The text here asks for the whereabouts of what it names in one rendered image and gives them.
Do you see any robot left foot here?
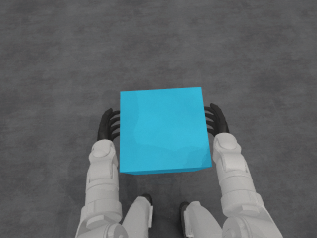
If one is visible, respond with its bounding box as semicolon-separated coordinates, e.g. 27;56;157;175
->
141;193;152;230

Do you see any carton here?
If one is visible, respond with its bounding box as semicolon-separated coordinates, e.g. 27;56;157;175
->
120;87;212;175

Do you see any right robot hand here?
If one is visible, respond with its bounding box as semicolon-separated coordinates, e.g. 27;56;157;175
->
204;103;230;137

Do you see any left robot forearm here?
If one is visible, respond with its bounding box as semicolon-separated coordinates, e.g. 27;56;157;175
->
75;139;123;238

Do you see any robot left upper arm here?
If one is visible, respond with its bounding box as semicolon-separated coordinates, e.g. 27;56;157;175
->
77;222;129;238

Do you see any right robot forearm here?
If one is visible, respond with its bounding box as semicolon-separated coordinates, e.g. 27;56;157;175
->
212;132;277;227

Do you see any left robot hand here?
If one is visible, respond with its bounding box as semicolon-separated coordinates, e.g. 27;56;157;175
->
97;108;121;142

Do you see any robot right upper arm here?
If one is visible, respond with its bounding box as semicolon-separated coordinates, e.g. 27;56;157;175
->
221;214;283;238

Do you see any robot left thigh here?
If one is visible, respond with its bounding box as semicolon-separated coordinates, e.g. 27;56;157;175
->
122;201;153;238

